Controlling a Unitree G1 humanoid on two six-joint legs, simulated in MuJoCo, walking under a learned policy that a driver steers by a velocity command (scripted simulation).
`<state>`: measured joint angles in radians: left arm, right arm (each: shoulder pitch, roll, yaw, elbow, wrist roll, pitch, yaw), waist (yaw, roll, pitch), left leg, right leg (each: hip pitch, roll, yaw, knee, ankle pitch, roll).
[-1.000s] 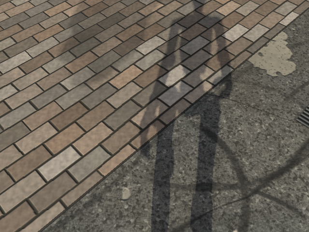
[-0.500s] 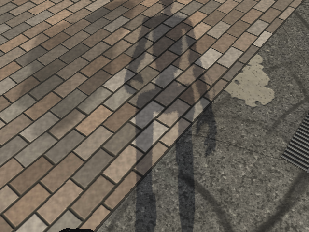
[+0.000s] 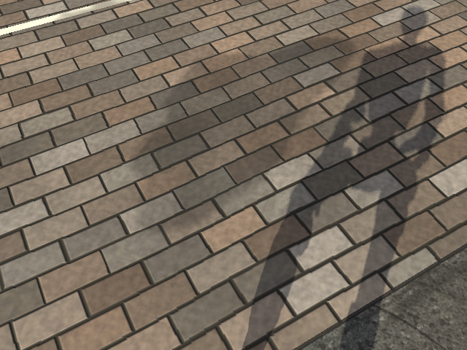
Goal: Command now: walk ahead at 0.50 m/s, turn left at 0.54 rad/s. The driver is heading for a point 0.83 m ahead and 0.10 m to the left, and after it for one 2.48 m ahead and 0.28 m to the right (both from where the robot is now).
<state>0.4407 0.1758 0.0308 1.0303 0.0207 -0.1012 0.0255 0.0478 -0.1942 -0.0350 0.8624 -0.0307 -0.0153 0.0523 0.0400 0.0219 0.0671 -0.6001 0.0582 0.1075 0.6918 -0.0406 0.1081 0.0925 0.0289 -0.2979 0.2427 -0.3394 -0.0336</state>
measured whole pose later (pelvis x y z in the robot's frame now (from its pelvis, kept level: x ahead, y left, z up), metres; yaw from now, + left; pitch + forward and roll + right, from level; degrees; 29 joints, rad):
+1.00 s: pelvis +0.39 +0.05 +0.00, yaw +17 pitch -1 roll -1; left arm 0.27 0.20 0.00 0.96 0.02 -0.01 0.01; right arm 0.24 -0.20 -0.01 1.01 -0.03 0.02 -0.02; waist 0.01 0.02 0.02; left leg -0.25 0.01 -0.03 0.54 -0.29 0.03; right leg -0.30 0.05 -0.08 0.44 -0.13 -0.07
